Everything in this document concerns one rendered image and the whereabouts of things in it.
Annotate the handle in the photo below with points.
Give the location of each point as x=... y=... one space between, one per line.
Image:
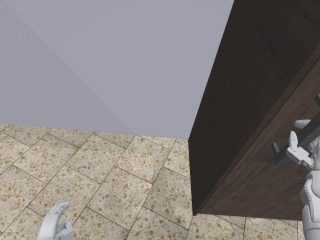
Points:
x=307 y=135

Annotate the wardrobe door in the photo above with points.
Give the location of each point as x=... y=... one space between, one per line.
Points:
x=256 y=187

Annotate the right robot forearm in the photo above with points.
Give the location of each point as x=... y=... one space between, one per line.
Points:
x=310 y=196

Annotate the right robot hand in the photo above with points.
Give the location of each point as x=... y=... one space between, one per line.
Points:
x=298 y=154

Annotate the left robot hand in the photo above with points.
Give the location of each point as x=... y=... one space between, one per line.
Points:
x=52 y=227

